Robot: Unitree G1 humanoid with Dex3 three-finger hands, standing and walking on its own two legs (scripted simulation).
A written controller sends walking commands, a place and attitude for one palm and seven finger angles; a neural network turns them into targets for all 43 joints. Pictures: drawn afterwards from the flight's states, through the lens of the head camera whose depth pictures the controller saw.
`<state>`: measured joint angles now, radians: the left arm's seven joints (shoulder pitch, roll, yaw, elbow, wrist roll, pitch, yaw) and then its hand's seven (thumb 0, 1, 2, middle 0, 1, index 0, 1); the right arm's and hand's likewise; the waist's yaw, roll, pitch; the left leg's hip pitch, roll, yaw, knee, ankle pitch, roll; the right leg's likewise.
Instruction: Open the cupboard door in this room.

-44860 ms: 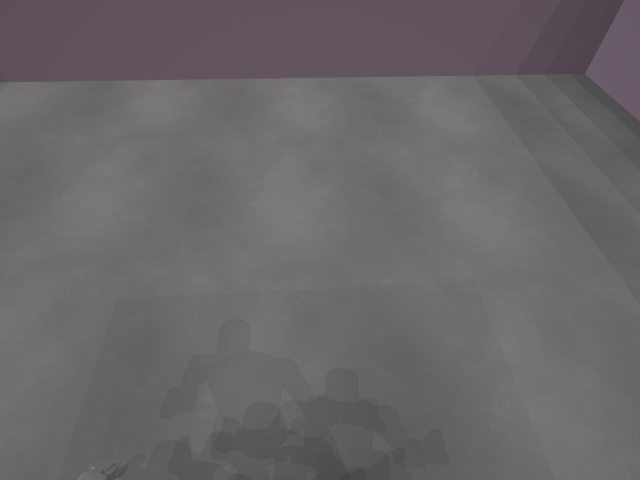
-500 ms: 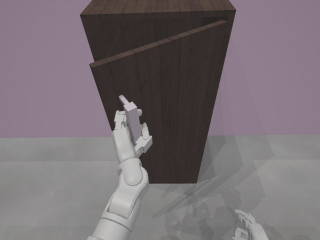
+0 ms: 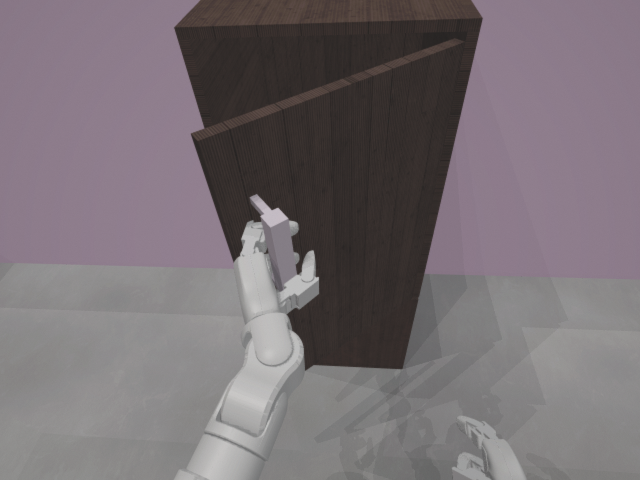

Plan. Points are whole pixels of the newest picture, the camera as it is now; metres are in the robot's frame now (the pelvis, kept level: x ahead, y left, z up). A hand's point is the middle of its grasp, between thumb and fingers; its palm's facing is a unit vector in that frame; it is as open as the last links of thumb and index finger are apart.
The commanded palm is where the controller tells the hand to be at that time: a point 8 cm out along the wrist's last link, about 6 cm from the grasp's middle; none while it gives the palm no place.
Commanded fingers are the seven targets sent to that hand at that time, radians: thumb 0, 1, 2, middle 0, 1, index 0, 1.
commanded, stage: open thumb and fingers to let go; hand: left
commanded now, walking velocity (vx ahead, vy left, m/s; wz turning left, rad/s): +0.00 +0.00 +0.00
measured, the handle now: (274, 253) +0.37 +0.08 +0.11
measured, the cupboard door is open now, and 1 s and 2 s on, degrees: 39 41 42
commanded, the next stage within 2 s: slide the hand sideways off the handle in 0.60 s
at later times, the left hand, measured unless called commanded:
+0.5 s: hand (305, 274) +0.33 +0.04 +0.11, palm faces +0.30 -0.95 -0.03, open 14.4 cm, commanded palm +0.28 +0.08 +0.11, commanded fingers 0.00 -0.50 0.30 -0.17 -0.45 -0.17 -0.45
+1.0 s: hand (300, 301) +0.30 +0.04 +0.11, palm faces -0.14 -0.99 +0.02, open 16.1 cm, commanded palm +0.27 +0.10 +0.11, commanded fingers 0.00 -0.50 0.30 -0.15 -0.30 -0.15 -0.30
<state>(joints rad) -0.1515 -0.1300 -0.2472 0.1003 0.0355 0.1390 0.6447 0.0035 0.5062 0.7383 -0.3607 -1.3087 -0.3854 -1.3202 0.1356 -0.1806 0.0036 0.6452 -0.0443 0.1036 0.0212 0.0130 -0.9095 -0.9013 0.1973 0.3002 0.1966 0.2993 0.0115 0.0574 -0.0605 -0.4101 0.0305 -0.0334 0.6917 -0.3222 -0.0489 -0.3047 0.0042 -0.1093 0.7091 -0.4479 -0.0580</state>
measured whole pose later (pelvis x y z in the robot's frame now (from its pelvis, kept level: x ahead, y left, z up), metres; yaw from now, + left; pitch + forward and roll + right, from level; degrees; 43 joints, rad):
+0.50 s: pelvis -0.01 +0.01 +0.00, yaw -1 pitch +2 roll +0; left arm -0.19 -0.14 -0.25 0.20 0.03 0.05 0.64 -0.01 -0.47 0.32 -0.30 -0.92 -0.30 -0.93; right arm 0.15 -0.18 -0.01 0.65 -0.05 0.07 0.00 0.01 -0.91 -0.90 0.20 0.30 0.19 0.30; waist 0.00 0.05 -0.06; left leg -0.40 0.03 -0.01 0.67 -0.31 -0.03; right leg -0.29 0.00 -0.09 0.68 -0.42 -0.04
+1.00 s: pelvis -0.02 +0.03 +0.00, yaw -2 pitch +1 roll +0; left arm -0.12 -0.02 -0.24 0.17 -0.08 -0.06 0.18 -0.02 -0.50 0.30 -0.20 -0.36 -0.19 -0.37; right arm 0.21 -0.20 0.03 0.57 0.01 0.07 -0.01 0.01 -0.91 -0.90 0.20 0.30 0.20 0.30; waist 0.00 0.05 -0.04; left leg -0.39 0.02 0.02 0.68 -0.30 0.00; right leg -0.30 -0.01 -0.06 0.69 -0.40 -0.02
